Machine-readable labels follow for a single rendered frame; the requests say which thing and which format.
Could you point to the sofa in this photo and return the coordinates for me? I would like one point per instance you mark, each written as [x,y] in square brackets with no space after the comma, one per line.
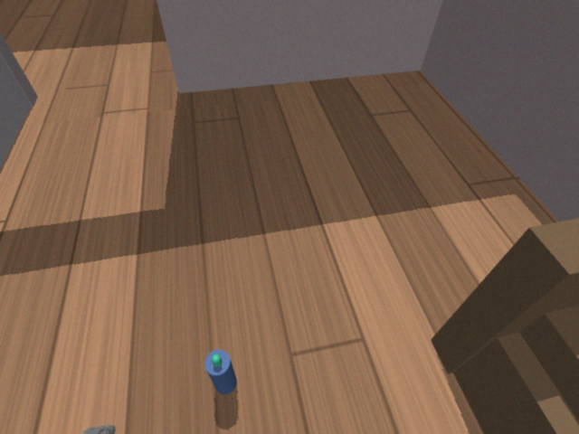
[513,344]

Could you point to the bottle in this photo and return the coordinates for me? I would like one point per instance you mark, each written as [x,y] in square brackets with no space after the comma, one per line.
[220,369]

